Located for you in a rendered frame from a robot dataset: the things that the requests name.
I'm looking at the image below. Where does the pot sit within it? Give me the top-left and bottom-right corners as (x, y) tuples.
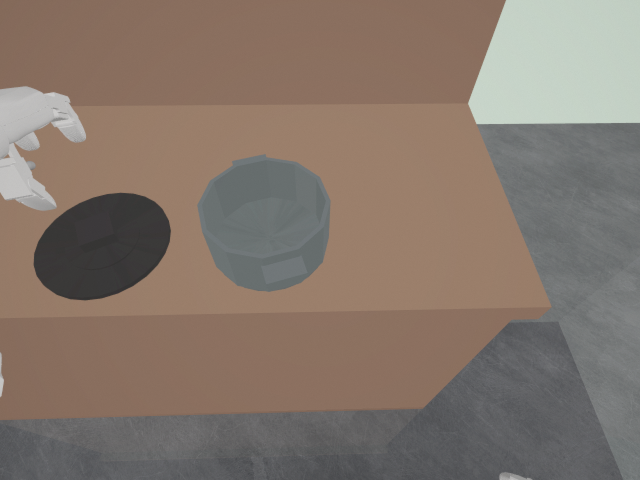
(197, 154), (331, 292)

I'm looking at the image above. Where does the lid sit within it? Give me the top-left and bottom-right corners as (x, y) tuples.
(34, 193), (171, 300)

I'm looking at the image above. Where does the left robot hand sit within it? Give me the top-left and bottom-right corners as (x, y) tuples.
(0, 86), (86, 211)

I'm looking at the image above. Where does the knob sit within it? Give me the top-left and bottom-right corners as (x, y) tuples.
(74, 211), (119, 253)

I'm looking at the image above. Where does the table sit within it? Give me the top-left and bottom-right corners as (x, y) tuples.
(0, 0), (552, 420)

